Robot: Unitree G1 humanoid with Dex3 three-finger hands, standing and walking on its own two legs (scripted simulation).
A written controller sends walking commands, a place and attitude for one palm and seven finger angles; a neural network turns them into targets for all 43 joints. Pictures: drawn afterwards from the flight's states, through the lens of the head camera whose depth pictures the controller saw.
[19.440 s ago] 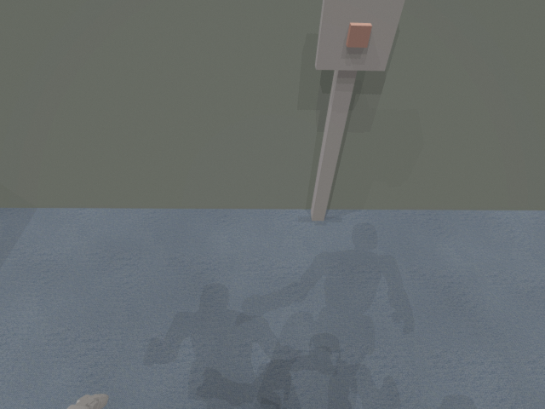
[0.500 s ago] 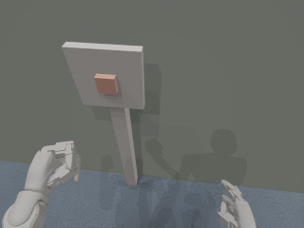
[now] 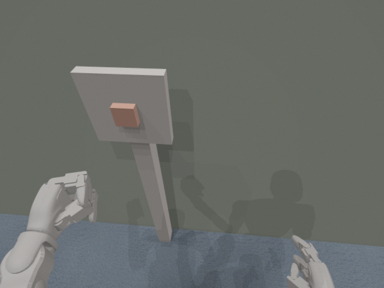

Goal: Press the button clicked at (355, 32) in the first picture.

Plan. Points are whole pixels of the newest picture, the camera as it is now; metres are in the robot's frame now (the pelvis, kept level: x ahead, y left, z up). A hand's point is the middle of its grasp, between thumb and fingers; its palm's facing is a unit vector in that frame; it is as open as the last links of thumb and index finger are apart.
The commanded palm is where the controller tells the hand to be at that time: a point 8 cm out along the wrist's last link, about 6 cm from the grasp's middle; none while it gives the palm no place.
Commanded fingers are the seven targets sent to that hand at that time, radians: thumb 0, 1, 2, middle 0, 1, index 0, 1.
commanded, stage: raise the hand and make a fist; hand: left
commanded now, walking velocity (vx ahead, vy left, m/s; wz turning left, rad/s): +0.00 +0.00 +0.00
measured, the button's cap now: (125, 114) +0.48 +0.21 +0.12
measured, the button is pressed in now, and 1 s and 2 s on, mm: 0 0 0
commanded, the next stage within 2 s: aim a knuckle at the button in 0.10 s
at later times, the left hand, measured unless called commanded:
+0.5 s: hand (97, 195) +0.25 +0.20 +0.11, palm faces +0.01 -1.00 -0.05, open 3.1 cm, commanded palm +0.23 +0.25 +0.11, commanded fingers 0.00 0.90 0.90 -1.30 -1.50 -1.30 -1.50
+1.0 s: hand (114, 171) +0.32 +0.20 +0.10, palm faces +0.01 -1.00 -0.04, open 3.1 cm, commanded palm +0.30 +0.25 +0.10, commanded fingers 0.00 0.90 0.90 -1.30 -1.50 -1.30 -1.50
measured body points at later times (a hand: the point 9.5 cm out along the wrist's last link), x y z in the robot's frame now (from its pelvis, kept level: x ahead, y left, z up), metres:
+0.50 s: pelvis -0.01 +0.00 +0.00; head -0.02 -0.02 +0.45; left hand +0.25 +0.26 +0.11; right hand +0.17 -0.23 -0.07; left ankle +0.00 +0.12 -0.73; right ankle -0.01 -0.10 -0.73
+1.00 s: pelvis -0.01 +0.01 +0.00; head +0.01 -0.01 +0.45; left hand +0.31 +0.25 +0.10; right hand +0.14 -0.24 -0.09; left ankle +0.00 +0.13 -0.73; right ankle -0.01 -0.10 -0.73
